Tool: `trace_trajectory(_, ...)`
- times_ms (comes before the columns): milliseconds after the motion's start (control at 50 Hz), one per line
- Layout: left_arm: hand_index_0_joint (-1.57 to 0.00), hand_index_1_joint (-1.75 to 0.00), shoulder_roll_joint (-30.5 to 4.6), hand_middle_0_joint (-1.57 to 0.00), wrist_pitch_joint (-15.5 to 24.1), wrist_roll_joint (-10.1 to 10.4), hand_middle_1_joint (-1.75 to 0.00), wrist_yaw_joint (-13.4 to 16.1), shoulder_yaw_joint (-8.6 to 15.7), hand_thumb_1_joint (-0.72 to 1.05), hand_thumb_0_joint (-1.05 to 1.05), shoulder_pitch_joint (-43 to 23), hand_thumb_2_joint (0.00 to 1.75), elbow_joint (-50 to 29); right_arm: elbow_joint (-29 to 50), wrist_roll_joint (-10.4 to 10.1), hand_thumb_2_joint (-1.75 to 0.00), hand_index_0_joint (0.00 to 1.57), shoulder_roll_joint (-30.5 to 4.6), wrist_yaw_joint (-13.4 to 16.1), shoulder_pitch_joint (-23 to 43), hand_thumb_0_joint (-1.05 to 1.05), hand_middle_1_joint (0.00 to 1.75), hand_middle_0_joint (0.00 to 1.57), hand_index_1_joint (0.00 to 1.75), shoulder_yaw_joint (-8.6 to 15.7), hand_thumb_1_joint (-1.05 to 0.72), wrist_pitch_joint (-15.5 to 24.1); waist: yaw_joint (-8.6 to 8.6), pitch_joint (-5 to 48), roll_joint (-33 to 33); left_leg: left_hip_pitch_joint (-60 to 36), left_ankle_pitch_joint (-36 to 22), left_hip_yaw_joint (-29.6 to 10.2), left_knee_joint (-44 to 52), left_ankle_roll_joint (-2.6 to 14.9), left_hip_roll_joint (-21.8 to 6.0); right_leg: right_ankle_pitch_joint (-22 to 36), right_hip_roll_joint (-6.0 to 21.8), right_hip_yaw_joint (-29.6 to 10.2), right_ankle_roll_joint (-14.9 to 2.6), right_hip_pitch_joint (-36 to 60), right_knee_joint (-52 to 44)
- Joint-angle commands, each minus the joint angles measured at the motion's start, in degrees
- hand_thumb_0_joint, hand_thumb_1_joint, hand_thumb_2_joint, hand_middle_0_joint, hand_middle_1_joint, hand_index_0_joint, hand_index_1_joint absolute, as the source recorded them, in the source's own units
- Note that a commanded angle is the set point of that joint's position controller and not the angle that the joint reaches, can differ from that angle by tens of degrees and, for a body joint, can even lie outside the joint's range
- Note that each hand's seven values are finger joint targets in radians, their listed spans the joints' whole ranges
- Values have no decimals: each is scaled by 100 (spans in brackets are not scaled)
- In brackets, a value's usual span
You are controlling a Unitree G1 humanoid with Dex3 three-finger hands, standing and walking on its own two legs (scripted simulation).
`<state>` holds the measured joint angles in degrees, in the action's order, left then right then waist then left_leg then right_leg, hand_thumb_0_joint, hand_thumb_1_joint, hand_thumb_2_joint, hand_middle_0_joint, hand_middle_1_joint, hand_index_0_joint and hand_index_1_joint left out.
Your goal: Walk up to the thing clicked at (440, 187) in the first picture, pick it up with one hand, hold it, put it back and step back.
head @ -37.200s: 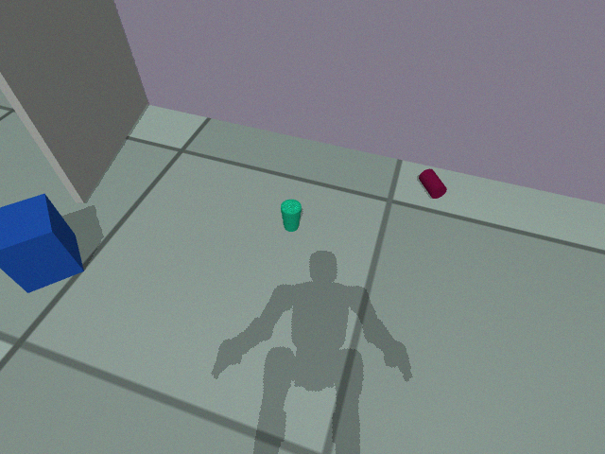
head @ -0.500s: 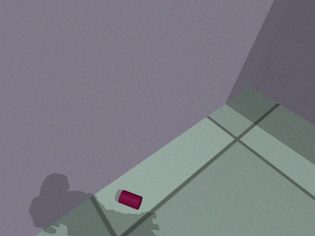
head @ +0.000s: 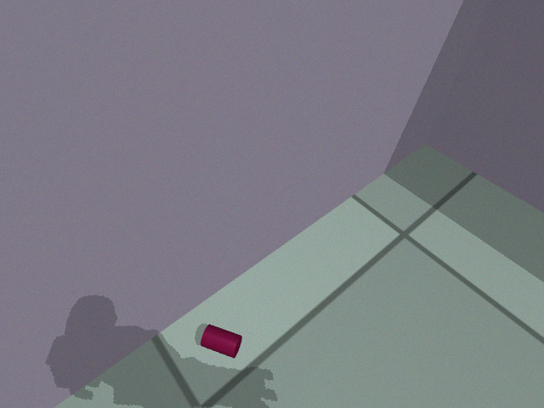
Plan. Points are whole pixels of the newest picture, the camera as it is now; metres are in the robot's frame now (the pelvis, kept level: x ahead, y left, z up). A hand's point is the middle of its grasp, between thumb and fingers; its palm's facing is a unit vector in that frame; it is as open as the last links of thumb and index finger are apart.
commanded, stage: stand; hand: left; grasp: from above
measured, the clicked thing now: (221, 340) +0.44 +0.19 -0.74
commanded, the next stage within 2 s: step back in 1.24 s
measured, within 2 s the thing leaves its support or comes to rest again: neither
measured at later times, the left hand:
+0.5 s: hand out of the picture +0.08 +0.24 -0.16, palm faces +0.02 -0.94 -0.33, open 7.4 cm
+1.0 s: hand out of the picture +0.09 +0.25 -0.15, palm faces +0.01 -0.94 -0.34, open 7.4 cm
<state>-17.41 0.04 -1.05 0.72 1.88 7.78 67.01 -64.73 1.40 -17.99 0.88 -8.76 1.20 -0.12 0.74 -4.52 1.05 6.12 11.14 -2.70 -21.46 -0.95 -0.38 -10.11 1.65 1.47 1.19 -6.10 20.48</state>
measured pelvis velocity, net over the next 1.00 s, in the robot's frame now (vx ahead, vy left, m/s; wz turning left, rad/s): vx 0.01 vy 0.00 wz -0.01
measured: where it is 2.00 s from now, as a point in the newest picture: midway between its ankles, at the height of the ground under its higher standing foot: outside the picture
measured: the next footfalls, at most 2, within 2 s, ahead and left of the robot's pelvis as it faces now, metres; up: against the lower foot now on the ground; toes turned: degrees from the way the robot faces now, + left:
right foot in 1.96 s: -0.11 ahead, -0.08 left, +0.00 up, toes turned -3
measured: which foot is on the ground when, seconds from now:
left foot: down 0.00-1.00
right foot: down 0.00-1.00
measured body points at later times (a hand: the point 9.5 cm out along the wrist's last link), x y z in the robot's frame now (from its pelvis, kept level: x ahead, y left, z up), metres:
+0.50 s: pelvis +0.01 +0.00 +0.00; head +0.02 -0.01 +0.45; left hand +0.08 +0.29 -0.13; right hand +0.09 -0.29 -0.14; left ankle +0.01 +0.13 -0.75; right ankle +0.02 -0.13 -0.75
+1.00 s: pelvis +0.01 +0.00 +0.00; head +0.02 -0.01 +0.45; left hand +0.09 +0.30 -0.13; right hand +0.09 -0.30 -0.14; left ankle +0.01 +0.13 -0.75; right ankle +0.02 -0.13 -0.75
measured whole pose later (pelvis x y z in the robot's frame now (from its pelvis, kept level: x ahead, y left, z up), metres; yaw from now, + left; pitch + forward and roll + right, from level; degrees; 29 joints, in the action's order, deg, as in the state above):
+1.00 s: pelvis +0.01 +0.00 +0.00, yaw +0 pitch -3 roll +0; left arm -18.6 0.4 -0.5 0.0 1.5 5.7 66.2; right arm -65.0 1.1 -19.1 0.5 -6.6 0.4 0.5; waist 0.5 -3.7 0.9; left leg 4.8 11.0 -2.3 -19.0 -1.2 -0.6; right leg -10.3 1.5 1.1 1.0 -5.4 18.9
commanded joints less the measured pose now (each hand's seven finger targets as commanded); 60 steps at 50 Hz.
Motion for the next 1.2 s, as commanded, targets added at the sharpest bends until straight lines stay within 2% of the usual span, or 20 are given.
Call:
trace_trajectory(0,-20,-30,-1162,-20,104,-14,-30,76,202,90,0,-202,90,-326,346,-25,-90,20,-1138,61,206,0,30,20,30,154,-90,141,-25,232,-47,334,-87,-443,527,223,-526,42,501,-537,-176,46,-448)
trace_trajectory(100,-20,-30,-1159,-20,111,-3,-30,72,196,90,0,-247,90,-336,316,-31,-90,20,-1153,63,214,0,30,20,30,129,-90,156,-22,350,-31,259,-437,-427,526,215,-559,340,513,-514,-173,142,-396)
trace_trajectory(120,-20,-30,-1148,-20,120,-4,-30,75,190,90,0,-226,90,-337,333,-29,-90,20,-1184,65,266,0,30,20,30,144,-90,165,-9,468,-80,95,-727,-419,460,239,-605,528,548,-502,-195,148,-359)
trace_trajectory(260,-20,-30,-1172,-20,120,17,-30,70,196,90,0,-269,90,-331,293,-38,-90,20,-1206,72,272,0,30,20,30,135,-90,155,-32,485,-103,64,-842,-370,445,236,-608,748,556,-505,-186,202,-379)
trace_trajectory(340,-20,-30,-1166,-20,118,21,-30,54,186,90,0,-313,90,-334,282,-43,-90,20,-1195,54,279,0,30,20,30,108,-90,158,-33,372,-71,191,-644,-373,516,213,-605,548,539,-504,-167,214,-420)
trace_trajectory(680,-20,-30,-1228,-20,134,41,-30,38,196,90,0,-390,90,-401,308,-59,-90,20,-1278,58,401,0,30,20,30,111,-90,194,-25,650,-42,-84,-1402,-312,443,220,-666,1247,584,-475,-197,345,-294)
trace_trajectory(720,-20,-30,-1247,-20,136,42,-30,44,194,90,0,-429,90,-409,316,-53,-90,20,-1257,47,391,0,30,20,30,103,-90,187,-38,570,-95,-7,-1271,-328,488,207,-652,1089,567,-449,-174,337,-329)
trace_trajectory(820,-20,-30,-1263,-20,114,29,-30,15,192,90,0,-424,90,-400,303,-50,-90,20,-1282,37,422,0,30,20,30,108,-90,173,-36,341,-68,180,-515,-358,636,191,-622,429,538,-499,-182,163,-467)
trace_trajectory(920,-20,-30,-1275,-20,148,30,-30,9,173,90,0,-378,90,-426,321,-62,-90,20,-1303,19,436,0,30,20,30,120,-90,195,-15,546,-107,4,-884,-370,554,205,-667,667,568,-503,-194,222,-425)
trace_trajectory(960,-20,-30,-1320,-20,159,27,-30,16,180,90,0,-434,90,-475,335,-61,-90,20,-1310,27,400,0,30,20,30,124,-90,202,-59,628,-121,-21,-1032,-339,529,196,-667,911,596,-524,-207,270,-391)
trace_trajectory(1060,-20,-30,-1320,-20,145,41,-30,13,167,90,0,-430,90,-452,304,-60,-90,20,-1297,12,377,0,30,20,30,105,-90,179,-67,437,-83,104,-674,-340,601,188,-644,598,569,-525,-199,179,-443)
trace_trajectory(1180,-20,-30,-1324,-20,151,44,-30,-3,155,90,0,-345,90,-450,292,-60,-90,20,-1313,-1,375,0,30,20,30,110,-90,188,-36,440,-62,131,-586,-333,632,194,-633,620,570,-549,-216,191,-436)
